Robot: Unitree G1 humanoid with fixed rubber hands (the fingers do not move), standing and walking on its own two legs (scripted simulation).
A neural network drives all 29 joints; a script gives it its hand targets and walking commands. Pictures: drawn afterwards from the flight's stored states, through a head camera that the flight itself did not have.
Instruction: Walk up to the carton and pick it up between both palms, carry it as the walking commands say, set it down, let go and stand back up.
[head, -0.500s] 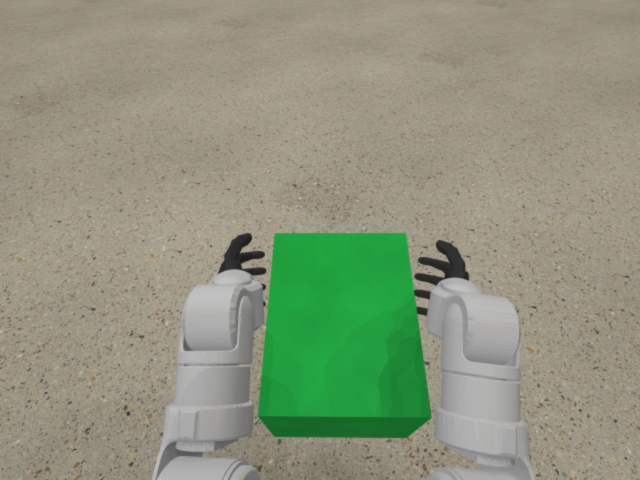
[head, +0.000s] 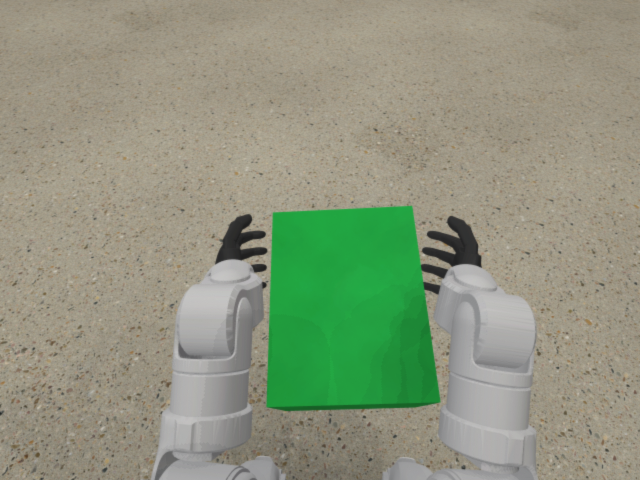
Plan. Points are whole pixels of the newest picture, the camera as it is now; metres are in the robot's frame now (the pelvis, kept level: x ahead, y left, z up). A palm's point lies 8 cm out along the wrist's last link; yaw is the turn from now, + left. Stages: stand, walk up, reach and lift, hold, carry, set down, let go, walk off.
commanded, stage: carry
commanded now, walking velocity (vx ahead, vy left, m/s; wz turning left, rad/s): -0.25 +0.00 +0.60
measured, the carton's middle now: (346, 313) +0.33 -0.02 +0.01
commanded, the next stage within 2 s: none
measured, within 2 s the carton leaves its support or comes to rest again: neither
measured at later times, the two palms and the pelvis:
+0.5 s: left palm out of the picture +0.10 +0.23 +0.13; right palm (358, 406) +0.17 -0.02 +0.13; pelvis -0.17 +0.03 +0.01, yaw +16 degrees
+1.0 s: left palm out of the picture -0.11 +0.22 +0.15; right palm out of the picture +0.01 -0.01 +0.13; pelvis -0.33 -0.04 +0.02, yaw +30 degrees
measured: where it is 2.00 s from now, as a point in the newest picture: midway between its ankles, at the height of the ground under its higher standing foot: outside the picture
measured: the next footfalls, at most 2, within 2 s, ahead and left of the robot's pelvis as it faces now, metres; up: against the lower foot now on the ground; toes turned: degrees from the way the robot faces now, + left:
right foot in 0.24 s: +0.00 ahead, -0.14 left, +0.00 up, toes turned +7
left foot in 0.46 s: -0.13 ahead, +0.16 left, +0.00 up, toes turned +12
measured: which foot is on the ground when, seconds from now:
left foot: down 0.00-0.26, up 0.28-0.44, down 0.46-0.84, up 0.86-1.00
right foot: down 0.00-0.02, up 0.04-0.22, down 0.24-0.48, up 0.50-0.78, down 0.80-1.00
